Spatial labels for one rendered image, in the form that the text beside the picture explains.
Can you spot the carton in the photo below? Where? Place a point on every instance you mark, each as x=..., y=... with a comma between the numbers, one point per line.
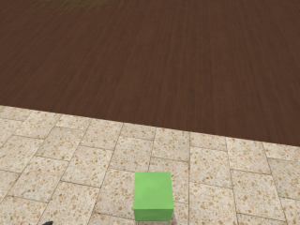
x=153, y=196

